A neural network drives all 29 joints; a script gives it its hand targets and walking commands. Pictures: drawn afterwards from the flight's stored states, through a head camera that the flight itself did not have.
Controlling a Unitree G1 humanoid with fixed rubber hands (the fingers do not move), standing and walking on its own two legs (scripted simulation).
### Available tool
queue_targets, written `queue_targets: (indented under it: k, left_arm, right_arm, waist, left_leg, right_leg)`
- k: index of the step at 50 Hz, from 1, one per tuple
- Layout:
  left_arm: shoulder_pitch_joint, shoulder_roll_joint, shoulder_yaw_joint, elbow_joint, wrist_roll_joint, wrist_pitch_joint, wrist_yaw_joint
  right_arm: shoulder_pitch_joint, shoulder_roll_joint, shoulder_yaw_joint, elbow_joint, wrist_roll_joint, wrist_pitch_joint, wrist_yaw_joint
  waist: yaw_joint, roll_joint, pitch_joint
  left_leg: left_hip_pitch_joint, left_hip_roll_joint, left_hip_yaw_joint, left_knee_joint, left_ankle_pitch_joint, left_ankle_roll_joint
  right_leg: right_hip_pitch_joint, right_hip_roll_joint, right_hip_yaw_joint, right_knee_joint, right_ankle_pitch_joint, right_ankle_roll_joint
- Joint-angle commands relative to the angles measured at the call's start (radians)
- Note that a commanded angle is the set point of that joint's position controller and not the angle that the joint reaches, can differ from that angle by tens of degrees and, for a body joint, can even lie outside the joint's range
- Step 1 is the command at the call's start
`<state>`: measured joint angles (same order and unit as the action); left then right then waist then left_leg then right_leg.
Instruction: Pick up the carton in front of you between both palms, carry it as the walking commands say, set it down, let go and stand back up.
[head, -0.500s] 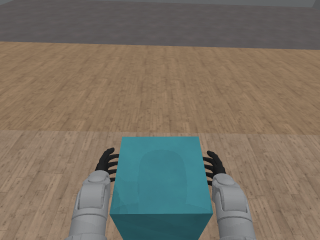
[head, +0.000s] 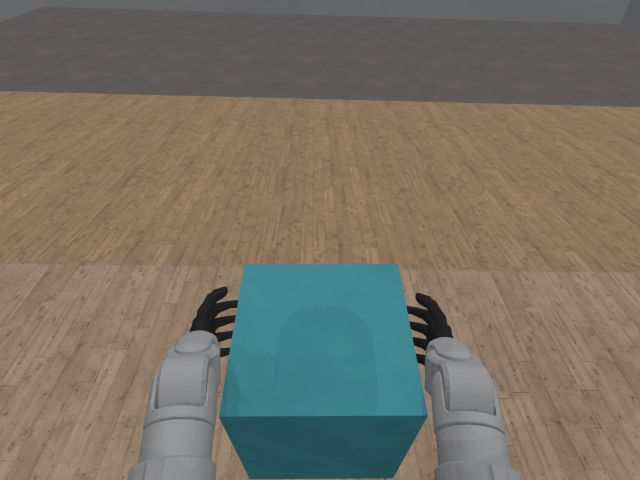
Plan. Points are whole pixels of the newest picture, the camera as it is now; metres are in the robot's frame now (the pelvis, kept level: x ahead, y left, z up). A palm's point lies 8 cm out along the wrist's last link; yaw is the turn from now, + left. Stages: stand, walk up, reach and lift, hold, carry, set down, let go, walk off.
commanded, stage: hold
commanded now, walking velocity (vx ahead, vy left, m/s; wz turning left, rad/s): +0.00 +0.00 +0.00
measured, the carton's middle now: (321, 375) +0.30 +0.00 -0.03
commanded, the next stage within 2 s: carry in 0.14 s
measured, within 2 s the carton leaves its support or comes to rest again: neither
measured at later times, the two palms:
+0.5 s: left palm (203, 279) +0.37 +0.16 +0.08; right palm (420, 288) +0.37 -0.13 +0.08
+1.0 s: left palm (216, 184) +0.64 +0.20 +0.06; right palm (370, 186) +0.64 -0.10 +0.07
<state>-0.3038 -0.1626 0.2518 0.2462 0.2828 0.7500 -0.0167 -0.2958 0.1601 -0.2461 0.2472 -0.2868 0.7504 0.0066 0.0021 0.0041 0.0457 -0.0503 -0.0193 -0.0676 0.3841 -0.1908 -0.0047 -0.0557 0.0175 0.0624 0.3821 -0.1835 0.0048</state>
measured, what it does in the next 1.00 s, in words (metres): walks ahead: right foot, then left foot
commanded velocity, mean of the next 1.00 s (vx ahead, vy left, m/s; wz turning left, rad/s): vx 0.45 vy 0.00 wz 0.00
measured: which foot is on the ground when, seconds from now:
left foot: down 0.00-0.58, up 0.60-0.90, down 0.92-1.00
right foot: down 0.00-0.34, up 0.36-0.54, down 0.56-0.96, up 0.98-1.00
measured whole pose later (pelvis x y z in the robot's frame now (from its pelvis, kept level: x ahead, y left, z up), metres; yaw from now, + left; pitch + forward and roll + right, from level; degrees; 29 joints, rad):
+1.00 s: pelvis +0.37 +0.05 -0.02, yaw -1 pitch +4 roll +1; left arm -0.20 -0.13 0.15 -0.33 0.09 1.24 0.09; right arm -0.21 0.14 -0.11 -0.29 -0.11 1.21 -0.10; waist 0.01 -0.04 -0.10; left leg -0.48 0.05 0.27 0.59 -0.18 0.09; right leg -0.20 -0.12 -0.08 0.92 -0.47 0.03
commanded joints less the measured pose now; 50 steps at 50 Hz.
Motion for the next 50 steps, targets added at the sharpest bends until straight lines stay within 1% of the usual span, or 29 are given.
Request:
queue_targets:
  k: [1, 6, 7, 9, 10, 13, 15, 16, 18, 19, 20, 21, 23, 25, 27, 28, 29, 30, 31, 32, 33, 34, 38, 43, 46, 47, 48, 49, 50]
  left_arm:
    - [-0.486, -0.908, -0.527, -0.001, -0.236, -0.027, -0.221]
    - [-0.478, -0.905, -0.523, -0.002, -0.234, -0.027, -0.222]
    - [-0.505, -0.900, -0.542, -0.004, -0.245, -0.017, -0.222]
    - [-0.499, -0.901, -0.565, -0.036, -0.271, -0.011, -0.216]
    - [-0.521, -0.904, -0.585, -0.068, -0.280, -0.006, -0.211]
    - [-0.488, -0.896, -0.650, -0.144, -0.319, 0.031, -0.185]
    - [-0.475, -0.867, -0.699, -0.217, -0.349, 0.080, -0.165]
    - [-0.491, -0.860, -0.726, -0.257, -0.372, 0.111, -0.159]
    - [-0.524, -0.850, -0.769, -0.305, -0.422, 0.176, -0.152]
    - [-0.534, -0.837, -0.794, -0.328, -0.454, 0.210, -0.151]
    - [-0.544, -0.844, -0.821, -0.349, -0.489, 0.239, -0.151]
    - [-0.533, -0.854, -0.835, -0.362, -0.517, 0.263, -0.151]
    - [-0.499, -0.868, -0.854, -0.403, -0.560, 0.305, -0.147]
    - [-0.449, -0.874, -0.859, -0.446, -0.579, 0.343, -0.140]
    - [-0.381, -0.876, -0.852, -0.485, -0.574, 0.378, -0.133]
    - [-0.354, -0.872, -0.845, -0.500, -0.565, 0.394, -0.130]
    - [-0.307, -0.862, -0.832, -0.509, -0.550, 0.410, -0.125]
    - [-0.277, -0.827, -0.816, -0.513, -0.520, 0.418, -0.120]
    - [-0.282, -0.831, -0.814, -0.528, -0.500, 0.425, -0.114]
    - [-0.298, -0.870, -0.818, -0.554, -0.509, 0.437, -0.112]
    - [-0.309, -0.890, -0.821, -0.586, -0.523, 0.444, -0.112]
    - [-0.352, -0.892, -0.833, -0.620, -0.539, 0.448, -0.112]
    - [-0.366, -0.874, -0.852, -0.642, -0.586, 0.471, -0.121]
    - [-0.325, -0.833, -0.847, -0.616, -0.591, 0.491, -0.137]
    - [-0.333, -0.819, -0.845, -0.625, -0.591, 0.498, -0.141]
    - [-0.339, -0.802, -0.840, -0.627, -0.588, 0.501, -0.143]
    - [-0.363, -0.804, -0.850, -0.647, -0.597, 0.510, -0.144]
    - [-0.378, -0.815, -0.856, -0.637, -0.598, 0.510, -0.147]
    - [-0.383, -0.844, -0.858, -0.632, -0.597, 0.502, -0.151]
  right_arm:
    - [-0.530, 0.891, 0.535, -0.031, 0.250, -0.034, 0.235]
    - [-0.519, 0.894, 0.533, -0.030, 0.248, -0.032, 0.233]
    - [-0.552, 0.891, 0.549, -0.045, 0.264, -0.023, 0.233]
    - [-0.557, 0.900, 0.570, -0.070, 0.289, -0.015, 0.227]
    - [-0.574, 0.901, 0.593, -0.094, 0.305, -0.011, 0.225]
    - [-0.578, 0.896, 0.668, -0.163, 0.370, 0.023, 0.216]
    - [-0.571, 0.891, 0.725, -0.219, 0.421, 0.067, 0.210]
    - [-0.574, 0.883, 0.744, -0.241, 0.441, 0.095, 0.205]
    - [-0.542, 0.845, 0.747, -0.265, 0.458, 0.157, 0.190]
    - [-0.512, 0.828, 0.752, -0.275, 0.460, 0.191, 0.178]
    - [-0.511, 0.802, 0.752, -0.321, 0.466, 0.219, 0.167]
    - [-0.513, 0.790, 0.760, -0.367, 0.478, 0.247, 0.157]
    - [-0.509, 0.804, 0.794, -0.457, 0.515, 0.296, 0.141]
    - [-0.462, 0.817, 0.816, -0.517, 0.544, 0.340, 0.137]
    - [-0.414, 0.827, 0.831, -0.555, 0.561, 0.381, 0.142]
    - [-0.384, 0.827, 0.836, -0.567, 0.565, 0.398, 0.146]
    - [-0.372, 0.817, 0.837, -0.578, 0.571, 0.414, 0.152]
    - [-0.384, 0.823, 0.846, -0.607, 0.587, 0.435, 0.160]
    - [-0.421, 0.827, 0.855, -0.622, 0.602, 0.450, 0.170]
    - [-0.426, 0.841, 0.853, -0.621, 0.614, 0.459, 0.177]
    - [-0.416, 0.847, 0.848, -0.626, 0.625, 0.463, 0.181]
    - [-0.429, 0.846, 0.850, -0.639, 0.634, 0.464, 0.182]
    - [-0.396, 0.847, 0.842, -0.637, 0.622, 0.474, 0.161]
    - [-0.342, 0.820, 0.816, -0.624, 0.576, 0.489, 0.140]
    - [-0.325, 0.815, 0.803, -0.611, 0.565, 0.493, 0.141]
    - [-0.312, 0.809, 0.797, -0.604, 0.560, 0.493, 0.142]
    - [-0.304, 0.795, 0.785, -0.579, 0.542, 0.488, 0.143]
    - [-0.305, 0.819, 0.790, -0.573, 0.545, 0.484, 0.144]
    - [-0.327, 0.850, 0.800, -0.604, 0.558, 0.478, 0.145]
  waist:
    - [0.000, -0.001, -0.214]
    - [0.000, -0.003, -0.223]
    - [-0.004, -0.048, -0.264]
    - [0.000, -0.064, -0.252]
    - [-0.001, -0.077, -0.235]
    - [0.008, -0.136, -0.302]
    - [0.007, -0.106, -0.347]
    - [0.004, -0.066, -0.344]
    - [-0.020, 0.229, -0.291]
    - [-0.023, 0.250, -0.233]
    - [-0.024, 0.193, -0.225]
    - [-0.024, 0.143, -0.258]
    - [-0.028, 0.137, -0.333]
    - [-0.028, 0.179, -0.367]
    - [-0.015, 0.130, -0.385]
    - [-0.011, 0.079, -0.415]
    - [0.008, -0.037, -0.472]
    - [0.020, -0.275, -0.451]
    - [0.027, -0.268, -0.390]
    - [0.028, -0.168, -0.350]
    - [0.025, -0.082, -0.350]
    - [0.022, -0.041, -0.349]
    - [0.017, -0.102, -0.320]
    - [0.022, -0.171, -0.284]
    - [-0.005, -0.110, -0.362]
    - [-0.030, -0.031, -0.420]
    - [-0.037, 0.243, -0.484]
    - [-0.030, 0.276, -0.458]
    - [-0.028, 0.192, -0.447]
  left_leg:
    - [0.003, -0.060, -0.002, -0.075, 0.029, 0.005]
    - [0.013, -0.061, -0.002, -0.074, 0.060, 0.004]
    - [-0.103, 0.103, 0.008, 0.012, -0.064, 0.011]
    - [-0.194, 0.072, 0.004, 0.020, -0.423, 0.010]
    - [-0.254, 0.061, 0.018, 0.051, -0.479, 0.007]
    - [-0.275, 0.011, 0.137, 0.193, -0.199, -0.009]
    - [-0.167, 0.012, 0.148, 0.073, -0.215, 0.004]
    - [-0.116, 0.045, 0.101, 0.011, -0.269, 0.017]
    - [0.029, 0.293, -0.304, -0.197, -0.508, 0.118]
    - [0.082, 0.371, -0.435, -0.232, -0.414, 0.176]
    - [0.095, 0.380, -0.419, -0.211, -0.258, 0.205]
    - [0.117, 0.368, -0.340, -0.186, -0.150, 0.197]
    - [0.118, 0.304, -0.174, -0.140, -0.014, 0.155]
    - [0.078, 0.258, -0.069, -0.106, 0.038, 0.129]
    - [-0.066, 0.211, 0.038, -0.010, -0.016, 0.103]
    - [-0.206, 0.188, 0.088, 0.085, -0.013, 0.079]
    - [-0.375, 0.158, 0.146, 0.272, -0.087, 0.038]
    - [-0.666, 0.064, 0.222, 0.513, -0.263, -0.005]
    - [-0.796, 0.071, 0.148, 0.621, -0.345, 0.012]
    - [-0.830, 0.113, 0.110, 0.703, -0.345, 0.023]
    - [-0.816, 0.143, 0.095, 0.720, -0.307, 0.025]
    - [-0.800, 0.158, 0.094, 0.671, -0.252, 0.022]
    - [-0.644, 0.124, 0.183, 0.399, -0.072, -0.015]
    - [-0.431, 0.063, 0.293, 0.153, 0.089, 0.004]
    - [-0.040, 0.002, 0.374, 0.092, 0.043, 0.027]
    - [0.163, 0.119, 0.214, 0.070, -0.045, 0.041]
    - [0.303, 0.418, -0.300, -0.105, -0.283, 0.170]
    - [0.324, 0.482, -0.463, -0.188, -0.189, 0.233]
    - [0.290, 0.464, -0.377, -0.159, -0.063, 0.223]
  right_leg:
    - [0.036, 0.064, 0.001, -0.068, 0.018, -0.006]
    - [0.046, 0.064, 0.003, -0.070, 0.051, -0.004]
    - [-0.067, -0.115, 0.012, -0.018, -0.090, -0.009]
    - [-0.155, -0.119, 0.073, -0.086, -0.507, -0.027]
    - [-0.162, -0.131, 0.099, -0.101, -0.587, -0.040]
    - [-0.133, -0.212, 0.192, -0.127, -0.433, -0.099]
    - [-0.199, -0.188, 0.132, -0.085, -0.441, -0.096]
    - [-0.259, -0.153, 0.069, -0.026, -0.460, -0.077]
    - [-0.534, -0.025, -0.140, 0.342, -0.328, -0.001]
    - [-0.669, -0.033, -0.151, 0.378, -0.316, 0.000]
    - [-0.688, -0.065, -0.124, 0.378, -0.311, -0.007]
    - [-0.665, -0.071, -0.127, 0.337, -0.307, -0.010]
    - [-0.554, -0.031, -0.185, 0.254, -0.225, -0.005]
    - [-0.435, -0.002, -0.238, 0.157, -0.163, 0.000]
    - [-0.182, 0.015, -0.289, -0.006, -0.022, 0.006]
    - [0.026, -0.017, -0.260, -0.034, 0.004, -0.008]
    - [0.240, -0.160, -0.081, -0.066, -0.120, -0.046]
    - [0.360, -0.404, 0.311, -0.139, -0.249, -0.163]
    - [0.343, -0.488, 0.452, -0.157, -0.202, -0.255]
    - [0.284, -0.486, 0.421, -0.163, -0.115, -0.268]
    - [0.245, -0.456, 0.332, -0.165, -0.068, -0.243]
    - [0.215, -0.426, 0.253, -0.190, -0.097, -0.208]
    - [0.118, -0.306, -0.023, -0.221, 0.039, -0.141]
    - [0.050, -0.256, -0.169, -0.150, 0.219, -0.096]
    - [-0.092, -0.194, -0.292, 0.158, 0.359, -0.036]
    - [-0.244, -0.166, -0.287, 0.369, 0.200, -0.003]
    - [-0.485, -0.057, -0.271, 0.685, -0.065, 0.046]
    - [-0.653, -0.033, -0.160, 0.842, -0.289, 0.025]
    - [-0.687, -0.098, -0.098, 0.916, -0.274, -0.004]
